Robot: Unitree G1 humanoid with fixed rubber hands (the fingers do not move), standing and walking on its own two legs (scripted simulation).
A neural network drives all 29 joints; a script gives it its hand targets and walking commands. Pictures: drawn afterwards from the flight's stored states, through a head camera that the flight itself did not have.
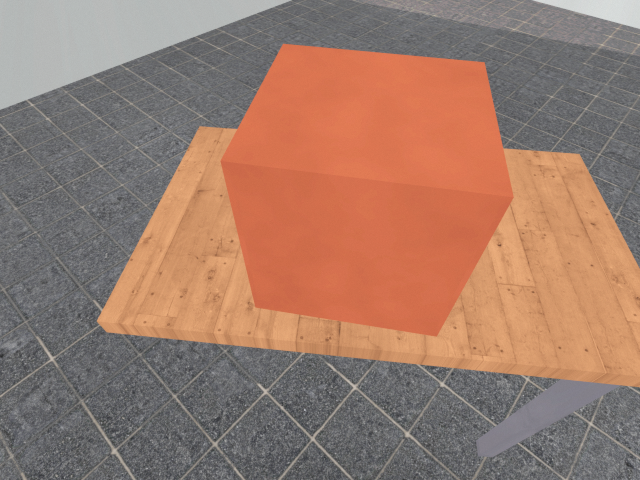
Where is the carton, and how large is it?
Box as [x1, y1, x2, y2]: [221, 44, 513, 336]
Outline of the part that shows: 283,44 221,159 221,165 255,307 436,336 513,197 484,62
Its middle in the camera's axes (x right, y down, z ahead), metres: +0.06 -0.06 +0.56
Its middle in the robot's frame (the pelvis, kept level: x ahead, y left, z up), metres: +0.47 -0.04 +0.09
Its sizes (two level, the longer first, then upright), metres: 0.279 0.265 0.288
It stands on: a table, 0.71 m high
